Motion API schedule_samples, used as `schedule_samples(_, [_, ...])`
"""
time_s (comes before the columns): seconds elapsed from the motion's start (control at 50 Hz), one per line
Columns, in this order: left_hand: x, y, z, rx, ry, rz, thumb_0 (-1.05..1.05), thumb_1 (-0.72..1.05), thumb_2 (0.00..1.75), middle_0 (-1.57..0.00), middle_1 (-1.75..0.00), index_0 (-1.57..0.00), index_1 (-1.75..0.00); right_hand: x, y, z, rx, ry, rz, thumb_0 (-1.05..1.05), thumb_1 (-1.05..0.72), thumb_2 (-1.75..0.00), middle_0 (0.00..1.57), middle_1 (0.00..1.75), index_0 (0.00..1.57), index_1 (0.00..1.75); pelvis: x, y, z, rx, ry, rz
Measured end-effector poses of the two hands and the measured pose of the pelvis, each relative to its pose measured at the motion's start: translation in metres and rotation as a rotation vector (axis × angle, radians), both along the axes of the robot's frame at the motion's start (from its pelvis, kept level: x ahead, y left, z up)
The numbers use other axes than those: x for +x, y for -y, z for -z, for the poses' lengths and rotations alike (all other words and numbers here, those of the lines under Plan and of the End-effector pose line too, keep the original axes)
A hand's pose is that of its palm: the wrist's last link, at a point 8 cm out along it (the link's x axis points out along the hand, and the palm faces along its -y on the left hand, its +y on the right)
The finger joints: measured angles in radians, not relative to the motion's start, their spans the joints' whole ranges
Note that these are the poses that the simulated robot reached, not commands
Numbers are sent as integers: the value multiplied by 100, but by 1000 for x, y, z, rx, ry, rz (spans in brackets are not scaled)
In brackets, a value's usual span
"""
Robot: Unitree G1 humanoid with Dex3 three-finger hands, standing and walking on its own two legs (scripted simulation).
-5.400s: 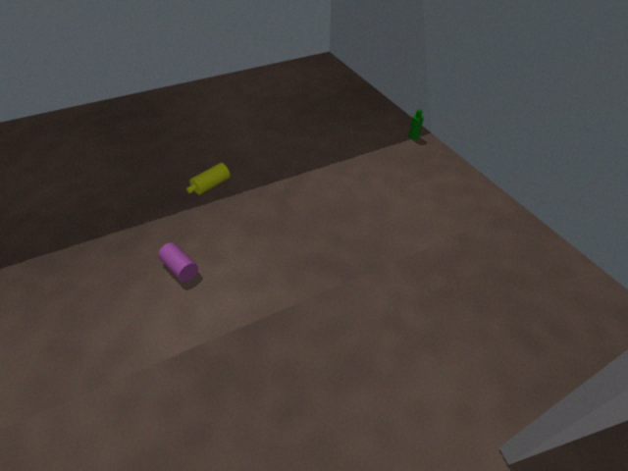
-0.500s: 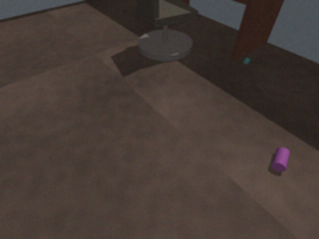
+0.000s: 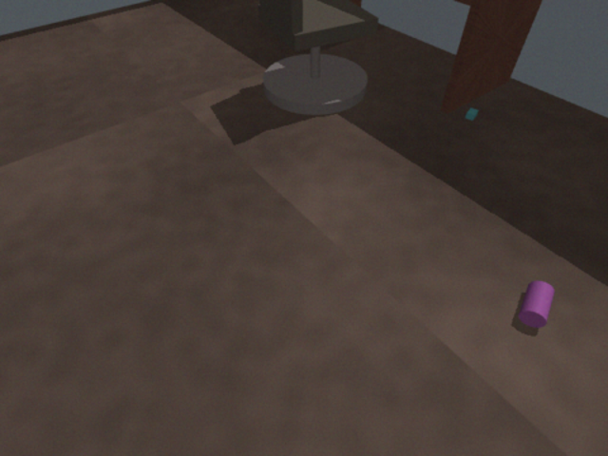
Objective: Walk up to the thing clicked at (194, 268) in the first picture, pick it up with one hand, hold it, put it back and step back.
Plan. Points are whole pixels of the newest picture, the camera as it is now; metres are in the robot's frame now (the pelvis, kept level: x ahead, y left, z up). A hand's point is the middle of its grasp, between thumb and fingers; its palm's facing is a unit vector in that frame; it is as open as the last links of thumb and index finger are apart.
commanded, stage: stand
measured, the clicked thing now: (536, 303) +0.75 -0.84 -0.74
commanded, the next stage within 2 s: walk up in 1.06 s
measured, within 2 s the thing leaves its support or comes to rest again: neither
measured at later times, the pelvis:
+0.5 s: pelvis -0.01 +0.00 +0.00, yaw -1 degrees
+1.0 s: pelvis +0.00 +0.00 +0.00, yaw -1 degrees
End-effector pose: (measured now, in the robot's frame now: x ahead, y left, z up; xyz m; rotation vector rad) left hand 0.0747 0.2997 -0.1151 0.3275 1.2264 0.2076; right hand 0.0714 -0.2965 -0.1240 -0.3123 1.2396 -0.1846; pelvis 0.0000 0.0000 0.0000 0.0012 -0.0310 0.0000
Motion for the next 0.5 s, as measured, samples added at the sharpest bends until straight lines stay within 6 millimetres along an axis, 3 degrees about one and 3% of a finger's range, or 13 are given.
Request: schedule_samples(0.5, [-7,0,1,1,-7,12,1,90,89,-20,-30,-20,-30,-17,2,0,-1,-13,16,1,-91,-90,21,30,21,30,-5,0,0,0,4,12])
